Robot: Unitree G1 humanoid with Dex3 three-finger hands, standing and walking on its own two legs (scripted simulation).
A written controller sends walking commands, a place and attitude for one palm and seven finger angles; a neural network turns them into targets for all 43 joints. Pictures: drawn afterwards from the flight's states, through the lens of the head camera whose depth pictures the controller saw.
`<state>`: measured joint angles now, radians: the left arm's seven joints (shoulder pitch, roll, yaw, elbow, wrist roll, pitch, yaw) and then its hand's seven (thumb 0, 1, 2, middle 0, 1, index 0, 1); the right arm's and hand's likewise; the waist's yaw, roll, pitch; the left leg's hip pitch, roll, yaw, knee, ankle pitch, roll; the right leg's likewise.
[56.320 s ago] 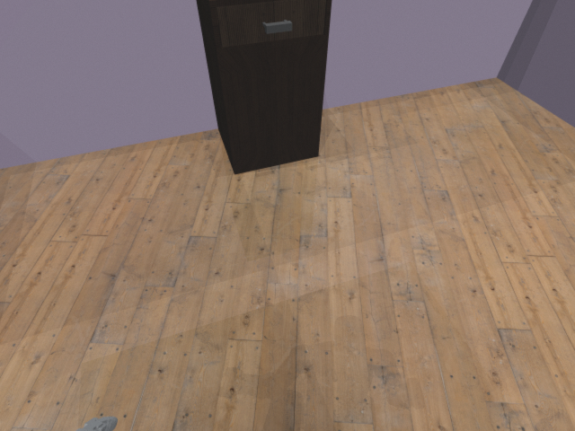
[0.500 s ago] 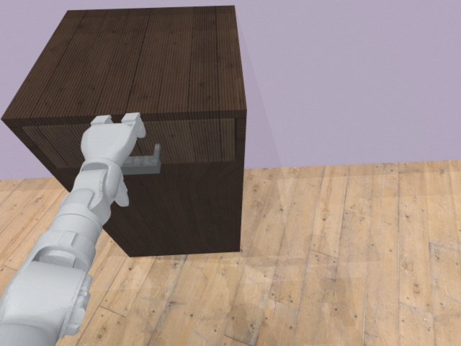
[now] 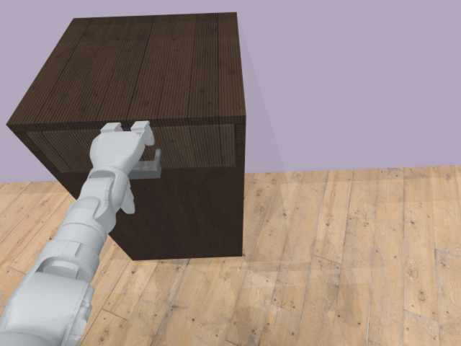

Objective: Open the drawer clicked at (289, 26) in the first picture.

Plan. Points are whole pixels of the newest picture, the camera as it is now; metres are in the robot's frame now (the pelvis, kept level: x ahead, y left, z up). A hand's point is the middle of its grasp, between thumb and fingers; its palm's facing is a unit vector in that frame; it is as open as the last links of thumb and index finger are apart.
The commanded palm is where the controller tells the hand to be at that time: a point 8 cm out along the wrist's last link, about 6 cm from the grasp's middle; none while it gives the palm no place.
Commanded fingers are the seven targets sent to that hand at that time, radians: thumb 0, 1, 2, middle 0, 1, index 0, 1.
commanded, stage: re-aim the fingers above the handle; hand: left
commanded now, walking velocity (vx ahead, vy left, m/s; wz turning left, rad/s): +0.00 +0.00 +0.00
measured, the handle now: (137, 161) +0.49 +0.22 -0.02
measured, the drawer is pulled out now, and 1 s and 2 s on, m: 0.00 0.00 0.00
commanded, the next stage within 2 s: lower the fingers behind the handle in 0.44 s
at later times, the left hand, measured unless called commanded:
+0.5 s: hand (131, 166) +0.44 +0.20 +0.04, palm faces -0.03 -0.01 -1.00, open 13.9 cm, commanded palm +0.41 +0.21 +0.10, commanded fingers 0.00 -0.50 0.30 -0.30 -1.20 -0.30 -1.20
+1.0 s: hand (126, 175) +0.44 +0.22 +0.01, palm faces -0.04 -0.02 -1.00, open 13.9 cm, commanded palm +0.42 +0.22 +0.07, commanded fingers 0.00 -0.50 0.30 -0.30 -1.20 -0.30 -1.20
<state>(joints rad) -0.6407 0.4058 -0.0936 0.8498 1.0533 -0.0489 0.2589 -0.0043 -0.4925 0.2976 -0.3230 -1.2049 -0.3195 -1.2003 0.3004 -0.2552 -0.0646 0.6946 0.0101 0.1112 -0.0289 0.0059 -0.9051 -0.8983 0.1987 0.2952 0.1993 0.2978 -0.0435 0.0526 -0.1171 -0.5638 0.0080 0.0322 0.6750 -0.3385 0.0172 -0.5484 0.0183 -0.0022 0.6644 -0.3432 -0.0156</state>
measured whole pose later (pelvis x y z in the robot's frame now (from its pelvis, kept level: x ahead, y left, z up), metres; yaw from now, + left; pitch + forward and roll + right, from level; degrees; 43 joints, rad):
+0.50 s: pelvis +0.00 -0.01 +0.00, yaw +0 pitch +13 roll +0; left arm -0.64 0.41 -0.06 0.88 1.07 -0.04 0.28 0.00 -0.49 0.30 -0.32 -1.20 -0.32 -1.20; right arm 0.30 -0.25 -0.06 0.70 0.01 0.11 -0.04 0.01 -0.91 -0.90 0.20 0.30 0.20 0.30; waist -0.05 0.06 -0.12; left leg -0.55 0.02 0.03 0.66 -0.33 0.00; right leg -0.55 0.03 0.00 0.67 -0.34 -0.03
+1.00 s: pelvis -0.01 +0.00 -0.01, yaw +0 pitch +16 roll -1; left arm -0.67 0.43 -0.04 0.96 1.09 -0.06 0.35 0.00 -0.49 0.30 -0.32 -1.20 -0.32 -1.20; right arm 0.31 -0.25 -0.07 0.71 0.00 0.09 -0.02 0.01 -0.91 -0.90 0.20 0.30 0.20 0.30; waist -0.06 0.04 -0.13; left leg -0.67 0.02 0.03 0.74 -0.36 0.01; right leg -0.65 0.03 0.00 0.73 -0.36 -0.02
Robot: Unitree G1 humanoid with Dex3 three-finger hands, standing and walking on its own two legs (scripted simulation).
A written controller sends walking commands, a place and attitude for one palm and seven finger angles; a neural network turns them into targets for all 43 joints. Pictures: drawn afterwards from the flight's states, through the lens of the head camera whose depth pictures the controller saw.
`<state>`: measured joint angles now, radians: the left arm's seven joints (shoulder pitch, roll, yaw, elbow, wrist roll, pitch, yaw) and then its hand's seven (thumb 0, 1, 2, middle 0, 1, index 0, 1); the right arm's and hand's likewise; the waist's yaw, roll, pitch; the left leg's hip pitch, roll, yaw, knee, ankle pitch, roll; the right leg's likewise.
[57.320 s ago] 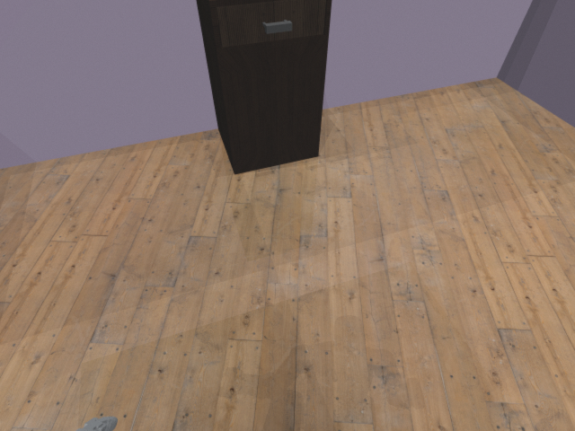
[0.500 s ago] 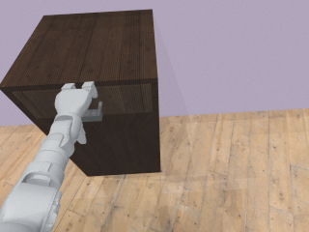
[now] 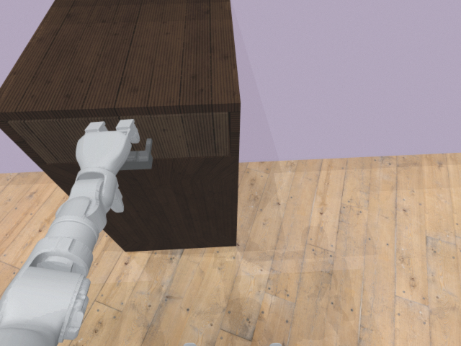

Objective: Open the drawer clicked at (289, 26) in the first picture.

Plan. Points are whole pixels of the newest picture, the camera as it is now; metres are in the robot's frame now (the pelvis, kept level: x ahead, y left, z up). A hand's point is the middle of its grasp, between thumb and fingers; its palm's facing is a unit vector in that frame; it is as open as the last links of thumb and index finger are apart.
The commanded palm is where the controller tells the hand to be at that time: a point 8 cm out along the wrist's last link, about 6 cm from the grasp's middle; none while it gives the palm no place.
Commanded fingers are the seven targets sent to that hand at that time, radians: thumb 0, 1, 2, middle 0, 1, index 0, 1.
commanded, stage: lower the fingers behind the handle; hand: left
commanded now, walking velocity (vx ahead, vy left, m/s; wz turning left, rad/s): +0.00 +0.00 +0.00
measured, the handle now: (127, 152) +0.50 +0.22 -0.01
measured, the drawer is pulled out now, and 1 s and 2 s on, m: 0.00 0.00 0.00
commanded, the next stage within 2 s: lift the fingers back up to retry in 1.14 s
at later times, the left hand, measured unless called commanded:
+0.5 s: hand (124, 172) +0.44 +0.22 -0.01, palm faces -0.03 -0.02 -1.00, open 14.0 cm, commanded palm +0.42 +0.22 +0.04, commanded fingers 0.00 -0.50 0.30 -0.30 -1.20 -0.30 -1.20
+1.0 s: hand (124, 172) +0.45 +0.22 -0.01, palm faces -0.03 -0.01 -1.00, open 14.0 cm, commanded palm +0.43 +0.22 +0.03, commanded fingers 0.00 -0.50 0.30 -0.30 -1.20 -0.30 -1.20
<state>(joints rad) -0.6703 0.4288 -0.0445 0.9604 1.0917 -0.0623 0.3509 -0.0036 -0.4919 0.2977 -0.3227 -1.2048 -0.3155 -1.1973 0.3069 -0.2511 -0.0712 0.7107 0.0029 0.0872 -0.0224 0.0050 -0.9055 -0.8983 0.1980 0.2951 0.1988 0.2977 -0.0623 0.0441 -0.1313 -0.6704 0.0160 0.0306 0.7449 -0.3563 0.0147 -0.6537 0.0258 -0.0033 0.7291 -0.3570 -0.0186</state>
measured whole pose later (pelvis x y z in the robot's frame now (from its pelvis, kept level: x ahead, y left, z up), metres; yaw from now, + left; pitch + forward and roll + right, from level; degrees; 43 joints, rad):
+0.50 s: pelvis -0.01 +0.01 -0.01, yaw -1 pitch +18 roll -1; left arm -0.70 0.39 -0.06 1.02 1.11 -0.01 0.42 0.00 -0.49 0.30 -0.32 -1.21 -0.30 -1.20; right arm 0.32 -0.24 -0.06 0.73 -0.01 0.10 -0.01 0.00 -0.90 -0.90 0.20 0.30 0.20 0.30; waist -0.07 0.05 -0.15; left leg -0.76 0.01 0.04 0.82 -0.38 0.03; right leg -0.74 0.02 0.01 0.79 -0.37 0.00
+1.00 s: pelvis -0.03 +0.00 -0.02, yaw +0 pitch +20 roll -1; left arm -0.79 0.43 -0.08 1.07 1.10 -0.01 0.40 0.00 -0.49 0.30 -0.30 -1.24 -0.27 -1.25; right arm 0.32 -0.25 -0.03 0.69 0.00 0.10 -0.03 0.00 -0.91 -0.90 0.20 0.30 0.20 0.30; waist -0.09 0.04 -0.16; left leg -0.87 0.02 0.02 0.90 -0.38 0.02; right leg -0.84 0.03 -0.01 0.87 -0.38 -0.01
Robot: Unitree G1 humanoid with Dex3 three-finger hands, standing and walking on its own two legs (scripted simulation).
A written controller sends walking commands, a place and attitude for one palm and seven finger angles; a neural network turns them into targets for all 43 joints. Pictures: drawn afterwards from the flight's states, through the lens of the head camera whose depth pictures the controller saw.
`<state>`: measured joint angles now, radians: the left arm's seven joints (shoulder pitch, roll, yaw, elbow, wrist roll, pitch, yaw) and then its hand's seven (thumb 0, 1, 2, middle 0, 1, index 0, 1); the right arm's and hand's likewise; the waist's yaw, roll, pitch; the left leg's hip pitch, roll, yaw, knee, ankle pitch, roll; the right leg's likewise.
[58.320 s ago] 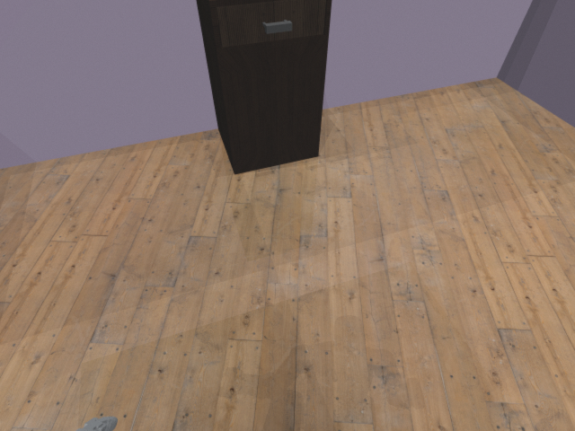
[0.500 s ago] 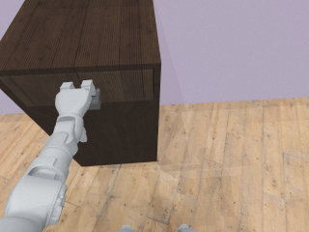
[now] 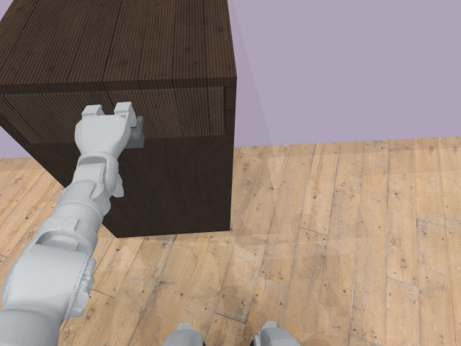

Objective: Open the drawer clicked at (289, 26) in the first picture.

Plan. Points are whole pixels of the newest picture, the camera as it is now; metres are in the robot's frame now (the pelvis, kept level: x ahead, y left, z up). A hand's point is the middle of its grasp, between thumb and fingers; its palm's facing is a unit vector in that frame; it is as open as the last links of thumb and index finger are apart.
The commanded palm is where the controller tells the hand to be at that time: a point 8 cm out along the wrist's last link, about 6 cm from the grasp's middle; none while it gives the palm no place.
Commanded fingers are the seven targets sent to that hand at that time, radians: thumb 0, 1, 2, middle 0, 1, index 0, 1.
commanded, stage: lower the fingers behind the handle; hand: left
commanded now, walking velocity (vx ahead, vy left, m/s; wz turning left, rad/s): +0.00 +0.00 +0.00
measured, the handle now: (117, 130) +0.52 +0.22 +0.01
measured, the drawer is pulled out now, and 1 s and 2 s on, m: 0.00 0.00 0.00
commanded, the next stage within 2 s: lift the fingers back up to retry in 0.14 s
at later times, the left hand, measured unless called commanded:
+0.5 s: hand (113, 150) +0.47 +0.21 +0.02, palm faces -0.07 -0.03 -1.00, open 14.0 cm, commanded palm +0.46 +0.22 +0.09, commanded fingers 0.00 -0.50 0.30 -0.30 -1.20 -0.30 -1.20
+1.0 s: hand (102, 127) +0.48 +0.22 +0.08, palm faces -0.01 -0.04 -1.00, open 13.7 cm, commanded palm +0.45 +0.21 +0.13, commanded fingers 0.00 -0.50 0.30 -0.30 -1.20 -0.30 -1.20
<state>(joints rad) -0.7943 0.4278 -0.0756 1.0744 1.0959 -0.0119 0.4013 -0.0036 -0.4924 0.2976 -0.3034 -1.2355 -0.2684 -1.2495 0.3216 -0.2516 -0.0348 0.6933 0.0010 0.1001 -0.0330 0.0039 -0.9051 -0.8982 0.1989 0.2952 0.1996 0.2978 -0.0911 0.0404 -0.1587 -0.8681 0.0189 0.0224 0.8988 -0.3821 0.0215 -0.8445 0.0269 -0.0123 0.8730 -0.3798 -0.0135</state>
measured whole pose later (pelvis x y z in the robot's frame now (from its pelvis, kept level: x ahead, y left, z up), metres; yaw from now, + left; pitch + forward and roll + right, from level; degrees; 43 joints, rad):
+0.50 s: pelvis +0.00 +0.01 +0.01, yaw -1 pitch +19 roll -1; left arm -0.78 0.46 -0.04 1.05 1.08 -0.03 0.34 0.00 -0.49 0.30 -0.30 -1.23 -0.30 -1.18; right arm 0.35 -0.25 -0.03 0.70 0.01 0.09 -0.05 0.00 -0.90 -0.90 0.20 0.30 0.20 0.30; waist -0.11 0.05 -0.13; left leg -0.83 0.02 0.03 0.86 -0.36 0.03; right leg -0.81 0.03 0.00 0.83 -0.35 -0.01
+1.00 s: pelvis +0.04 +0.01 +0.03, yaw +0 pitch +14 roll -1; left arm -0.66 0.40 -0.09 0.86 1.04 0.00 0.27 0.00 -0.49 0.30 -0.35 -1.22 -0.35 -1.21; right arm 0.30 -0.25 -0.05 0.69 0.01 0.11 -0.02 0.01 -0.90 -0.90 0.20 0.30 0.20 0.30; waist -0.04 0.06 -0.14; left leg -0.58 0.01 0.04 0.69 -0.35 0.03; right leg -0.56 0.02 0.01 0.67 -0.35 0.00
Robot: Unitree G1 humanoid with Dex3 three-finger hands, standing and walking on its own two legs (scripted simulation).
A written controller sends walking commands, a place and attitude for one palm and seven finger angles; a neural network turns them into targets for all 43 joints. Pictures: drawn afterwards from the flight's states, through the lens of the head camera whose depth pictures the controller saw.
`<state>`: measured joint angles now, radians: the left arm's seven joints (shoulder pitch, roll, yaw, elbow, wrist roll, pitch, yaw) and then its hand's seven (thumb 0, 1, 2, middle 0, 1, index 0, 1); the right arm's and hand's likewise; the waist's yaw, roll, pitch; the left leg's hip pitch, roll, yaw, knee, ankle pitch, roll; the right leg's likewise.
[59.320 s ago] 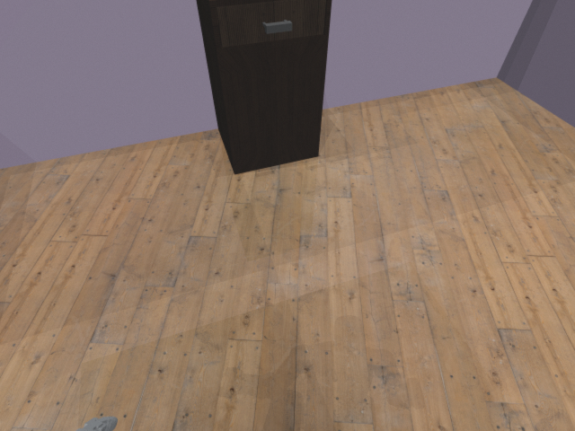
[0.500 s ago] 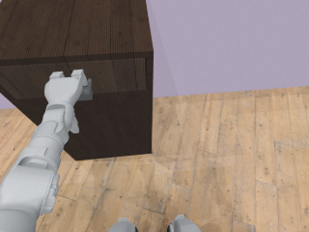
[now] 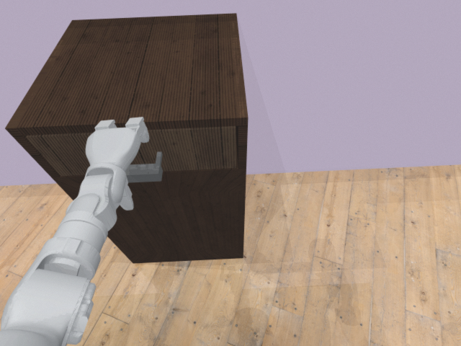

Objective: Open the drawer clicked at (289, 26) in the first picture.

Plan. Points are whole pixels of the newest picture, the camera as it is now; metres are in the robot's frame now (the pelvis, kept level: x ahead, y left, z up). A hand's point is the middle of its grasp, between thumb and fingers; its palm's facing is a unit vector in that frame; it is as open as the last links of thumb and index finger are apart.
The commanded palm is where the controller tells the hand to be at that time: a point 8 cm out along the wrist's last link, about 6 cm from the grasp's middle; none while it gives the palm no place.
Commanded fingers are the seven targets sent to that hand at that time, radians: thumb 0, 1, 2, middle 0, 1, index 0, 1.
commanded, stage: lift the fingers back up to retry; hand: left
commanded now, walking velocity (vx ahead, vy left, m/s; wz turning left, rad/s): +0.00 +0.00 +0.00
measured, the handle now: (138, 165) +0.49 +0.21 -0.02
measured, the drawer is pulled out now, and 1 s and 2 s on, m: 0.00 0.00 0.00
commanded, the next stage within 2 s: re-aim the fingers above the handle in 0.02 s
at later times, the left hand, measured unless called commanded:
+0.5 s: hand (121, 175) +0.41 +0.21 +0.05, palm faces -0.04 -0.03 -1.00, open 13.9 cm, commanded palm +0.40 +0.21 +0.10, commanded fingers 0.00 -0.50 0.30 -0.30 -1.20 -0.30 -1.20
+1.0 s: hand (125, 168) +0.43 +0.21 +0.04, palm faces -0.05 -0.03 -1.00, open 13.9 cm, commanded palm +0.42 +0.22 +0.10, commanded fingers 0.00 -0.50 0.30 -0.30 -1.20 -0.30 -1.20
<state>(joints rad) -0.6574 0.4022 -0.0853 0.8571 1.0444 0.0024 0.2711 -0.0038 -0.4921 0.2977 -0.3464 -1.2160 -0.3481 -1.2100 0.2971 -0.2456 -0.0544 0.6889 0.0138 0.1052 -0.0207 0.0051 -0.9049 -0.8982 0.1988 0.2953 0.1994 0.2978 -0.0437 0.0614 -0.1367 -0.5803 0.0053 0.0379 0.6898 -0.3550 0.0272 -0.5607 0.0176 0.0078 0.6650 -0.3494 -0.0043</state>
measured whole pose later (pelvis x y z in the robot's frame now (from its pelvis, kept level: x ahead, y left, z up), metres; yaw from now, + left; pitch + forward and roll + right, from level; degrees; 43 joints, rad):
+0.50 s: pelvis -0.01 -0.02 +0.00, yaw +1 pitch +12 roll +0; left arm -0.61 0.42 -0.09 0.82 1.04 -0.04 0.24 0.00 -0.49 0.30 -0.32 -1.21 -0.32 -1.20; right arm 0.27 -0.26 -0.06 0.70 0.01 0.11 -0.03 0.01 -0.91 -0.90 0.20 0.30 0.20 0.30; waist -0.03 0.05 -0.11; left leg -0.54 0.01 0.02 0.66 -0.33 0.01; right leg -0.52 0.02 -0.01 0.66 -0.34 -0.03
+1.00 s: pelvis -0.02 -0.01 +0.00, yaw +0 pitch +14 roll -1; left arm -0.73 0.46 -0.06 0.97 1.07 -0.08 0.27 0.00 -0.49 0.30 -0.32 -1.20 -0.32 -1.20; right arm 0.34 -0.26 -0.06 0.72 0.01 0.07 -0.04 0.01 -0.91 -0.90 0.20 0.30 0.20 0.30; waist -0.07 0.04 -0.11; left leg -0.63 0.01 0.03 0.70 -0.33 0.02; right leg -0.61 0.02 0.00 0.68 -0.32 -0.01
